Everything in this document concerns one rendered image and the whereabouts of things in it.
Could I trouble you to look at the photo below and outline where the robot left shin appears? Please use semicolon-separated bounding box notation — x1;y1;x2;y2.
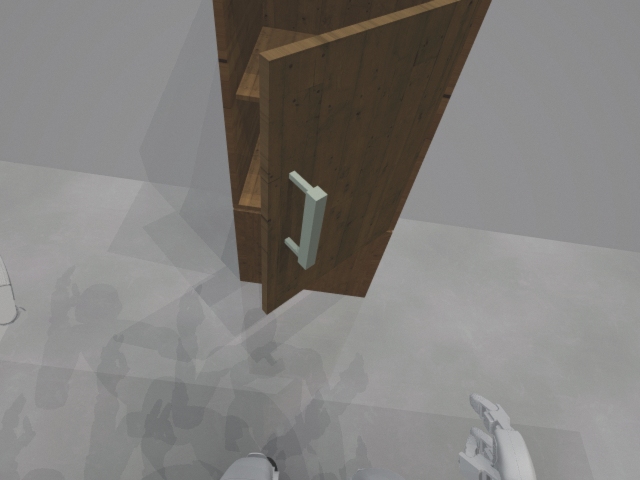
247;453;273;467

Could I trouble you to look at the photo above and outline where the robot left hand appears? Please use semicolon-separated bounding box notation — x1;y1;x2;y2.
0;255;28;345

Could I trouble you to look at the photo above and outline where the cupboard door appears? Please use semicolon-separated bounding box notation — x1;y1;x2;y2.
259;0;482;315

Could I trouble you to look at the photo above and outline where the handle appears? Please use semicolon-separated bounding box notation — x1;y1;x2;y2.
285;171;328;270

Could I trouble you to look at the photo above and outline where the robot right hand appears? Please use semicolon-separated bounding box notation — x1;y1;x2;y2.
459;393;537;480

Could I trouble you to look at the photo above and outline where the left robot foot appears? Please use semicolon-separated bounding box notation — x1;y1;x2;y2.
267;457;278;471

